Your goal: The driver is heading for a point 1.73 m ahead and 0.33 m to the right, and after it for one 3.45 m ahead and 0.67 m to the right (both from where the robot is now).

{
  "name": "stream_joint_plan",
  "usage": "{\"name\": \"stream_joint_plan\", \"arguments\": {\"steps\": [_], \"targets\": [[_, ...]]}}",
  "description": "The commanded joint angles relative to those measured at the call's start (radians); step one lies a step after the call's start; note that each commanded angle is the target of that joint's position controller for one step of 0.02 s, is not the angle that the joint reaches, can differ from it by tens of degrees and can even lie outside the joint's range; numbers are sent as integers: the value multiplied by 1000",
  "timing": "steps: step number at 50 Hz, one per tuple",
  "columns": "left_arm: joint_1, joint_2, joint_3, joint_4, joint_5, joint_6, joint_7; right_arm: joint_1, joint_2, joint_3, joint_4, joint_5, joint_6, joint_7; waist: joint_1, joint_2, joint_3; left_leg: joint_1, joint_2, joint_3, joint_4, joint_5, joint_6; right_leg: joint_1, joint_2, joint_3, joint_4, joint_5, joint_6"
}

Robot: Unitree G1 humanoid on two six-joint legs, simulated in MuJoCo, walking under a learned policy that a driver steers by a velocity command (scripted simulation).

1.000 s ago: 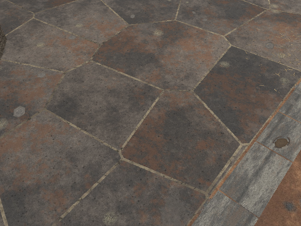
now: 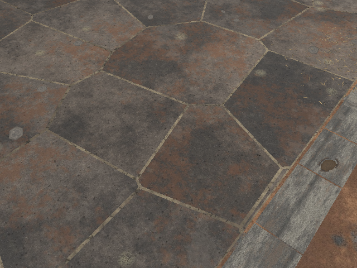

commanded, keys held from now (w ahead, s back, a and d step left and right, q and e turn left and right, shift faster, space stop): w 1.00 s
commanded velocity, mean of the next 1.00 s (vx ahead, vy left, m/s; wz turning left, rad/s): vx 0.40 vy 0.00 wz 0.00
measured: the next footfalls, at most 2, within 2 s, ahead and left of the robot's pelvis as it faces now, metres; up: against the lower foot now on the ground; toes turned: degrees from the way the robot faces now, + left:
left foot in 0.72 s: +0.48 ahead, +0.09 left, +0.00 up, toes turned +3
right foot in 1.26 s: +0.79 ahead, -0.15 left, +0.00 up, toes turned -3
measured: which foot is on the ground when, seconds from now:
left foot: down 0.00-0.24, up 0.26-0.70, down 0.72-1.00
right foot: down 0.00-0.74, up 0.76-1.00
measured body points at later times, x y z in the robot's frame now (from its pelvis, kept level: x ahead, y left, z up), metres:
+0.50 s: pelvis +0.15 -0.05 +0.01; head +0.16 -0.06 +0.46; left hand +0.06 +0.17 -0.14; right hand +0.29 -0.30 -0.12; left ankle +0.26 +0.11 -0.67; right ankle +0.05 -0.13 -0.74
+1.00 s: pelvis +0.45 +0.01 +0.01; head +0.46 +0.01 +0.46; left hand +0.58 +0.27 -0.11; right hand +0.45 -0.25 -0.13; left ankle +0.44 +0.09 -0.74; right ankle +0.55 -0.17 -0.66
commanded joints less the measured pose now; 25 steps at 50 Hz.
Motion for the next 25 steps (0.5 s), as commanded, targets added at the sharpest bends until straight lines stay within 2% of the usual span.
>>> {"name": "stream_joint_plan", "arguments": {"steps": [1,2,3,4,5,6,8,9,10,11,12,13,14,15,16,17,18,19,21,23,25], "targets": [[66,84,16,-9,-8,-4,4,100,-125,-28,-7,12,3,-10,-8,61,57,-153,41,-68,-148,-308,65,12,68,-78,32,-255,-39],[40,85,17,-23,-8,-12,2,108,-147,-36,-17,18,0,-12,-21,89,104,-172,92,-141,-191,-455,101,-70,75,-87,87,-328,-46],[2,68,14,-45,-8,-27,-4,138,-177,-46,-19,24,-8,-11,-42,142,138,-155,177,-258,-253,-543,148,-152,76,-102,179,-295,-49],[-23,46,8,-64,-9,-46,-15,143,-215,-62,-23,29,-18,-9,-51,194,169,-155,278,-390,-306,-563,204,-203,44,-84,284,-224,-59],[-41,51,8,-80,-15,-64,-26,130,-217,-66,-31,27,-29,-8,-48,193,195,-145,339,-462,-334,-525,241,-268,3,-48,354,-220,-76],[-53,61,11,-94,-23,-80,-36,112,-200,-64,-41,21,-40,-5,-40,184,210,-110,358,-474,-331,-449,247,-324,-25,-21,383,-264,-92],[-28,73,16,-103,-34,-105,-49,62,-186,-63,-63,32,-50,3,-4,146,186,-67,314,-369,-281,-296,198,-273,-42,-22,226,-272,-118],[35,69,21,-78,-34,-113,-53,25,-189,-63,-74,40,-47,6,34,124,153,-124,255,-272,-236,-234,162,-107,-8,-75,86,-182,-118],[132,73,33,-29,-28,-112,-55,19,-189,-63,-79,39,-42,10,65,98,107,-206,195,-199,-165,-173,141,91,56,-130,21,-61,-97],[238,92,49,6,-21,-108,-55,-1,-187,-59,-91,34,-45,11,106,56,64,-280,140,-133,-31,-27,115,243,60,-96,2,-23,-90],[389,171,72,25,-18,-107,-49,-33,-130,-42,-114,20,-54,17,161,-168,1,-407,36,5,345,20,49,382,-141,210,-144,-119,-150],[479,252,79,26,-10,-120,-62,-19,-58,-27,-149,31,-75,15,152,-359,-57,-605,-65,-14,625,-216,32,474,-350,687,-334,-246,-292],[370,183,52,5,0,-136,-63,-28,-100,-36,-151,49,-90,18,89,-192,16,-680,12,-112,799,-189,57,394,-391,722,-342,-328,-306],[265,138,38,-32,-4,-143,-65,-54,-117,-39,-158,55,-102,28,57,-106,80,-719,63,-122,836,-76,84,331,-354,584,-335,-303,-273],[191,124,28,-58,-3,-143,-72,-57,-126,-44,-151,46,-107,31,31,-59,88,-697,104,-101,802,23,93,288,-299,447,-346,-210,-238],[165,114,21,-70,-1,-138,-77,-70,-149,-57,-151,33,-109,31,18,-47,95,-674,129,-84,740,88,92,267,-255,338,-352,-80,-209],[177,84,10,-68,3,-130,-76,-76,-164,-67,-147,28,-105,36,15,-59,84,-630,142,-63,695,127,85,257,-206,237,-353,41,-182],[213,78,6,-60,6,-124,-72,-77,-148,-68,-144,28,-98,42,17,-78,72,-609,142,-39,669,148,74,258,-182,178,-348,143,-175],[266,101,6,-50,9,-115,-58,-125,-113,-63,-160,23,-83,49,23,-64,72,-637,143,-8,618,180,44,266,-173,123,-350,283,-189],[270,131,9,-62,13,-110,-46,-236,-93,-54,-206,20,-78,49,36,-47,96,-667,139,4,491,232,19,246,-178,101,-372,322,-202],[264,143,9,-78,15,-104,-37,-342,-83,-43,-246,21,-82,53,55,-52,114,-624,117,25,326,306,10,207,-160,65,-394,309,-196]]}}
